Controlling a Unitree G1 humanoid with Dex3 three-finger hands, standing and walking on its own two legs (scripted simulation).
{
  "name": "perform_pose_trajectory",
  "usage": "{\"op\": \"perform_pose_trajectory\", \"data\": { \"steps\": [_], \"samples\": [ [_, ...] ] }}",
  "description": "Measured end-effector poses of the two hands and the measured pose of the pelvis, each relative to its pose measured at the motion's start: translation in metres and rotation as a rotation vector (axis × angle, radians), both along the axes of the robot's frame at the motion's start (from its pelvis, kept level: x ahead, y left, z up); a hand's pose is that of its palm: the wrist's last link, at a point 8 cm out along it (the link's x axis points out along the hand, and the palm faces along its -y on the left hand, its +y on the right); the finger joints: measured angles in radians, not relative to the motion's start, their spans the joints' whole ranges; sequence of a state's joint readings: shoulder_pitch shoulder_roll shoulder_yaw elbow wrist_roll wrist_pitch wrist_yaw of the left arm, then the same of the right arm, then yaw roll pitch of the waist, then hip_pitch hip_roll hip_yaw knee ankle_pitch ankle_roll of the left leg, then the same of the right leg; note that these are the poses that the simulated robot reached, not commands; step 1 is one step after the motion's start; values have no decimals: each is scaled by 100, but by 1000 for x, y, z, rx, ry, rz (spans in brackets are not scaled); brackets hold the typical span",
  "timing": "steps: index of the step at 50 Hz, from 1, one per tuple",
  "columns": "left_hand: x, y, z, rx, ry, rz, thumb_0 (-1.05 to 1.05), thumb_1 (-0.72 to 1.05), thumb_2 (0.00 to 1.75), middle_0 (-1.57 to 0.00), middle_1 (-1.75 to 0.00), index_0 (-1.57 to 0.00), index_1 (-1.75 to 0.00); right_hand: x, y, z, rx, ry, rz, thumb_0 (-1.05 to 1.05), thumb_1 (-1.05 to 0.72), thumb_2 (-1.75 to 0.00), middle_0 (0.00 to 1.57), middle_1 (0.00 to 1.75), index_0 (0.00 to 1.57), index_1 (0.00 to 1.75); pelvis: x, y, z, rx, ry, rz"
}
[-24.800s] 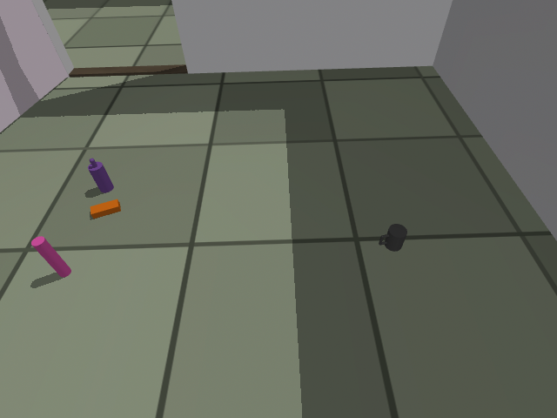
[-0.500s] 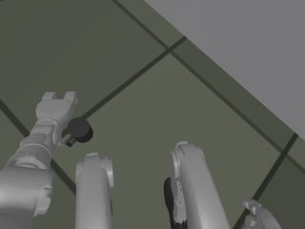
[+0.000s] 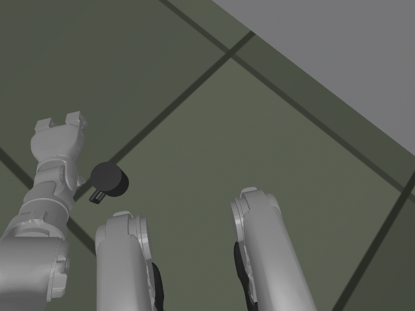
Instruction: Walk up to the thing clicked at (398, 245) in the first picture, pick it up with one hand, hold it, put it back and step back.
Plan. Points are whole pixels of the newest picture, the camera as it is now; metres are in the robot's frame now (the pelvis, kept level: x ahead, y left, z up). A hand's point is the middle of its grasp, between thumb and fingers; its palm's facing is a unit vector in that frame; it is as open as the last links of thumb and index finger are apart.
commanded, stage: home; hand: left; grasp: from above
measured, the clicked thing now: (106, 185) +0.43 +0.22 -0.32
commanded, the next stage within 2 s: none
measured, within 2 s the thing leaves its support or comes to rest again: neither
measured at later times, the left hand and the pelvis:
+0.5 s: hand (23, 250) +0.28 +0.21 +0.08, palm faces -0.22 -0.74 -0.63, open 7.6 cm; pelvis +0.01 -0.01 +0.18, yaw +4 degrees
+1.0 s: hand out of the picture +0.24 +0.19 +0.29, palm faces +0.15 -0.96 -0.23, open 7.4 cm; pelvis +0.08 +0.00 +0.33, yaw +5 degrees
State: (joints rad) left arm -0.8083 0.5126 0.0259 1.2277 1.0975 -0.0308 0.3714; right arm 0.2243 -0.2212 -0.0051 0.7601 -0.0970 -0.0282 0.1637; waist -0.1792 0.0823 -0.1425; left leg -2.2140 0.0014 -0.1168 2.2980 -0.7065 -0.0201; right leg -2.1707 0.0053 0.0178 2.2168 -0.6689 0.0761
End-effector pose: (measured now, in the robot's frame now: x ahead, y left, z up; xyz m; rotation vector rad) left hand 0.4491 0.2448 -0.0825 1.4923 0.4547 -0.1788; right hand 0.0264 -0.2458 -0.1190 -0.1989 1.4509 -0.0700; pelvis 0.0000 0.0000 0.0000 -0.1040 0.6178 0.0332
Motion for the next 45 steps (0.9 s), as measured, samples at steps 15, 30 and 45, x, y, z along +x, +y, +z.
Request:
{"op": "perform_pose_trajectory", "data": {
  "steps": [15,30,45],
  "samples": [
    [-116,7,129,-372,28,223,0,60,86,-21,-35,-21,-36,137,-29,131,-111,-369,89,1,-91,-90,20,30,20,30,0,-5,114,27,-65,30],
    [-198,-8,244,-754,44,570,1,88,89,-21,-30,-21,-31,217,19,257,-34,-690,115,1,-90,-90,20,30,20,30,18,-10,216,54,-191,49],
    [-228,-7,365,-1031,51,859,1,90,89,-20,-30,-20,-30,199,23,356,-93,-703,32,1,-90,-90,20,30,20,30,66,-4,313,65,-327,65]
  ]
}}
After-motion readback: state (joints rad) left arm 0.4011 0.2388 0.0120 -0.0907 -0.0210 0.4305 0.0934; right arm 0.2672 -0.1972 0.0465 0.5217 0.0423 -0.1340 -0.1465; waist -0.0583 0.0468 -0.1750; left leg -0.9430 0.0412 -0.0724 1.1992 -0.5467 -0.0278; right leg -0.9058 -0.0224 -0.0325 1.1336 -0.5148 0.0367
